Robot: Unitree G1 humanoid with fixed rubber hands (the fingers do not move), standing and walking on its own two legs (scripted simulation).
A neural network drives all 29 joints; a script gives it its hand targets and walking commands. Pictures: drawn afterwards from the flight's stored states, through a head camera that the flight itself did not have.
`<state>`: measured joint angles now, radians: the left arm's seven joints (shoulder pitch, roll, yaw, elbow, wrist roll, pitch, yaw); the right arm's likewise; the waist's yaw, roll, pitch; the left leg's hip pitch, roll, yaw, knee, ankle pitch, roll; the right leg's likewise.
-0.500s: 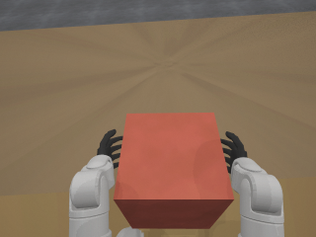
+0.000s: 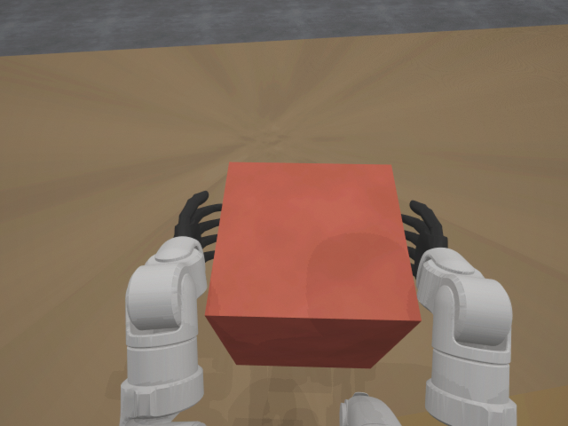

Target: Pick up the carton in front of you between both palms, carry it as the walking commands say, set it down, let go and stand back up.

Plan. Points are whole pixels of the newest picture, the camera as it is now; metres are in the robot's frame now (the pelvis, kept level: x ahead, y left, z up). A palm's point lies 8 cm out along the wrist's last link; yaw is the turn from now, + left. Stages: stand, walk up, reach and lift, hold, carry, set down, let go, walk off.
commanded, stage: carry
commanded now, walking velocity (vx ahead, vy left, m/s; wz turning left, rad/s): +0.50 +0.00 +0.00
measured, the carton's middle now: (306, 274) +0.31 -0.01 +0.02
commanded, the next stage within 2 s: none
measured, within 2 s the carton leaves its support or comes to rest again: neither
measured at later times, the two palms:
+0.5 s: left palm (229, 87) +0.70 +0.14 +0.07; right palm (375, 86) +0.72 -0.16 +0.06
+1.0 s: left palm (243, 18) +1.06 +0.14 +0.04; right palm (354, 22) +1.05 -0.16 +0.05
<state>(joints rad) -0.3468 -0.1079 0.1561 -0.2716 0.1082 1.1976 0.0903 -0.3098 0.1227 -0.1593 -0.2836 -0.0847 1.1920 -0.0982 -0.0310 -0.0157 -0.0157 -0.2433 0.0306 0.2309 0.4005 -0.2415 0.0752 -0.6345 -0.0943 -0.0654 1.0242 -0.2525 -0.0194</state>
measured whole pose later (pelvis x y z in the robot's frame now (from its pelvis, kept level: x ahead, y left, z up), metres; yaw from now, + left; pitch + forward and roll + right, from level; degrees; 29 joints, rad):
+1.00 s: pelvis +0.68 +0.00 -0.05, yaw +1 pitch +7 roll -2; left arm -0.67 -0.03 0.24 -0.01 0.08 1.19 0.13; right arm -0.65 0.04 -0.23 -0.01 -0.04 1.19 -0.13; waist -0.07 0.01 0.05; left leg -0.24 -0.05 0.08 0.51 -0.29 0.10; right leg -0.70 -0.02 -0.02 0.84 -0.16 -0.03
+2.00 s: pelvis +1.32 +0.01 -0.12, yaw +1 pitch +6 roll -1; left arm -0.66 -0.02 0.23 0.02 0.07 1.18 0.13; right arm -0.65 0.02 -0.20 0.04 -0.03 1.18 -0.14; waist -0.07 0.00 0.01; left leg -0.23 -0.06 0.07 0.52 -0.30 0.10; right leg -0.72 -0.03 -0.02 0.80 -0.11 -0.03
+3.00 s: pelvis +1.93 +0.04 -0.18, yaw +1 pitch +6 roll -1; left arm -0.62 -0.01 0.21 0.07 0.06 1.16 0.13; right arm -0.60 0.02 -0.19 0.07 -0.03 1.15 -0.14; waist -0.06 0.00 0.00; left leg -0.26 -0.06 0.08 0.53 -0.28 0.10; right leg -0.74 -0.05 -0.01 0.87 -0.15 -0.03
